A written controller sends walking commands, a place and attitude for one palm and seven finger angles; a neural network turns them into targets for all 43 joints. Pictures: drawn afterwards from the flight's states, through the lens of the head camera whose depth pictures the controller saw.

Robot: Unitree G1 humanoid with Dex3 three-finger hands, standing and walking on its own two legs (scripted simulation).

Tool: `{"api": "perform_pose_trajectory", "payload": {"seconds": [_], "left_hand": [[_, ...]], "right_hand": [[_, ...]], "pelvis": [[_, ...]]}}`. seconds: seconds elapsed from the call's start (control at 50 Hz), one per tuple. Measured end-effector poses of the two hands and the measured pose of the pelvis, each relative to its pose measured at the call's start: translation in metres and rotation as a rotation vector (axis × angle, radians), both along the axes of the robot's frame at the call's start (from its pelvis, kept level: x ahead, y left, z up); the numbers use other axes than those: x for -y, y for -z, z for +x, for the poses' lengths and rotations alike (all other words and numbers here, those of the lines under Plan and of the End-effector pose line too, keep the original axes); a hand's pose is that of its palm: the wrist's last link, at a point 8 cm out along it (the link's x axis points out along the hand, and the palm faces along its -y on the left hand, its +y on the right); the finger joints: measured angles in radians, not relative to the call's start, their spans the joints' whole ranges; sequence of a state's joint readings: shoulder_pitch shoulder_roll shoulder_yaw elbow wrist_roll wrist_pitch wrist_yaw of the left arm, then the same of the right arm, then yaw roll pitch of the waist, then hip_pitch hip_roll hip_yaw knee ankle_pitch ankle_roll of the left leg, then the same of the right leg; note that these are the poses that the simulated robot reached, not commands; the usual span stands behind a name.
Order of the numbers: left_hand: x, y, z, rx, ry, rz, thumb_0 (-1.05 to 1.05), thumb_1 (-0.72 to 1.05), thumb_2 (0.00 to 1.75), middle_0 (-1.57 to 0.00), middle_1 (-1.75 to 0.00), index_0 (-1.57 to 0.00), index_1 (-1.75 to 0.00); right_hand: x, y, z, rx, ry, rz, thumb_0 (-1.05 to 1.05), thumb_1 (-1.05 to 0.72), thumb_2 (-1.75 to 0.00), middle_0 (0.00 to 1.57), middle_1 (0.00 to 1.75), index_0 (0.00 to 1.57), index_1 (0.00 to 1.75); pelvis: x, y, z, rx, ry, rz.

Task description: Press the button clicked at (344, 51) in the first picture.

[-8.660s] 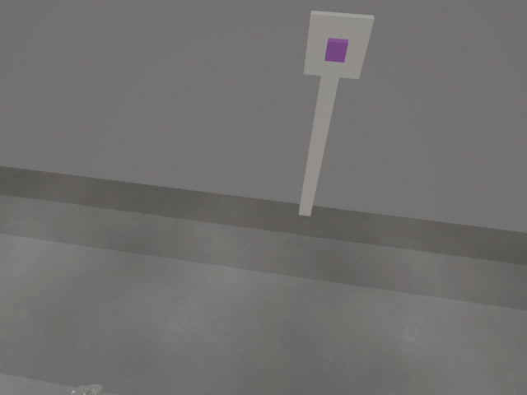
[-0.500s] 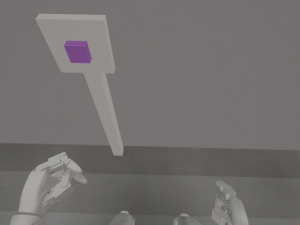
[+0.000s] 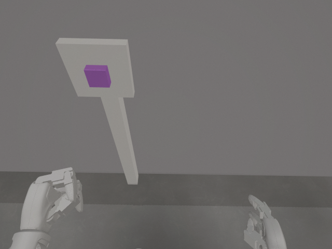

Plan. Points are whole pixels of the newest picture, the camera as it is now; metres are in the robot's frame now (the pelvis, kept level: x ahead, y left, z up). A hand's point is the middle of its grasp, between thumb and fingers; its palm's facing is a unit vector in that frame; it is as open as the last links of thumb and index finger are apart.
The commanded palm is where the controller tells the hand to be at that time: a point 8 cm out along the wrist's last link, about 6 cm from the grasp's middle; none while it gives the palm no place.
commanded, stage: raise the hand and make a fist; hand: left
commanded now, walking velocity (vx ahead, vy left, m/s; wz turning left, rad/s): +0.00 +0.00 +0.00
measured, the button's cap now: (98, 75) +0.54 +0.23 +0.12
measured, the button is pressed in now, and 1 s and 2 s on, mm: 0 0 0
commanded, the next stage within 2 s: aim a knuckle at the button in 0.78 s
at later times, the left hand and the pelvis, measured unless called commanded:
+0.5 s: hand (70, 169) +0.25 +0.21 +0.12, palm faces +0.07 -1.00 -0.06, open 3.1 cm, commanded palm +0.21 +0.26 +0.12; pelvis +0.01 +0.00 +0.02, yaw +0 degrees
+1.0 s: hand (75, 173) +0.24 +0.20 +0.11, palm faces +0.09 -0.99 -0.06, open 3.1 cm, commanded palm +0.23 +0.25 +0.11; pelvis +0.00 -0.01 +0.02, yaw +0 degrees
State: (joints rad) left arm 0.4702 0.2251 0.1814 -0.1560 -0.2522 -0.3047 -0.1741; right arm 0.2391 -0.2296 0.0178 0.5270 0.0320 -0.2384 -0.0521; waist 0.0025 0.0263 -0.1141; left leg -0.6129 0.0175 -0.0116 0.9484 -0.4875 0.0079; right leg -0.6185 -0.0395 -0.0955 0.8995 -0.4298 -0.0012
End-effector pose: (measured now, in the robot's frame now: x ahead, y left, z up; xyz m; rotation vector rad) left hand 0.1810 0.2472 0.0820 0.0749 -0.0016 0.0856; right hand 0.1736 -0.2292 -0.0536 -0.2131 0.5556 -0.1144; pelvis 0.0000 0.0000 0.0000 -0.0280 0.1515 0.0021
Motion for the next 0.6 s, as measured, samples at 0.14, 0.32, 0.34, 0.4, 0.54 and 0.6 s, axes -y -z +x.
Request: {"api": "perform_pose_trajectory", "payload": {"seconds": [0.14,0.32,0.34,0.4,0.54,0.6], "left_hand": [[-0.007,-0.010,0.010,-0.012,0.002,0.002,0.02,0.90,0.90,-1.30,-1.50,-1.30,-1.50],[-0.014,-0.027,0.028,0.008,0.008,0.002,0.02,0.90,0.90,-1.30,-1.50,-1.30,-1.50],[-0.014,-0.029,0.030,0.008,0.009,0.002,0.02,0.90,0.90,-1.30,-1.50,-1.30,-1.50],[-0.015,-0.034,0.037,0.011,0.015,0.003,0.02,0.90,0.90,-1.30,-1.50,-1.30,-1.50],[-0.013,-0.034,0.042,-0.003,0.017,-0.022,0.01,0.90,0.90,-1.30,-1.50,-1.30,-1.50],[-0.009,-0.032,0.040,-0.012,0.019,-0.021,0.01,0.90,0.90,-1.30,-1.50,-1.30,-1.50]], "right_hand": [[-0.019,-0.005,0.012,0.013,-0.051,0.030,0.02,-0.90,-0.90,0.20,0.30,0.20,0.30],[-0.012,-0.004,0.002,-0.037,-0.040,0.021,0.02,-0.90,-0.90,0.20,0.30,0.20,0.30],[-0.010,-0.004,0.001,-0.042,-0.035,0.018,0.02,-0.90,-0.90,0.20,0.30,0.20,0.30],[-0.003,-0.004,-0.004,-0.054,-0.020,0.009,0.02,-0.90,-0.90,0.20,0.30,0.20,0.30],[0.009,-0.009,-0.012,-0.058,0.010,-0.004,0.02,-0.90,-0.90,0.20,0.30,0.20,0.30],[0.012,-0.011,-0.012,-0.052,0.014,-0.007,0.02,-0.90,-0.90,0.20,0.30,0.20,0.30]], "pelvis": [[-0.002,-0.006,0.005,0.018,-0.006,-0.004],[-0.002,-0.014,0.011,0.038,-0.007,-0.001],[-0.002,-0.015,0.012,0.040,-0.006,-0.001],[-0.001,-0.018,0.013,0.049,-0.004,0.002],[0.001,-0.022,0.013,0.059,0.004,0.007],[0.002,-0.023,0.012,0.062,0.007,0.009]]}}
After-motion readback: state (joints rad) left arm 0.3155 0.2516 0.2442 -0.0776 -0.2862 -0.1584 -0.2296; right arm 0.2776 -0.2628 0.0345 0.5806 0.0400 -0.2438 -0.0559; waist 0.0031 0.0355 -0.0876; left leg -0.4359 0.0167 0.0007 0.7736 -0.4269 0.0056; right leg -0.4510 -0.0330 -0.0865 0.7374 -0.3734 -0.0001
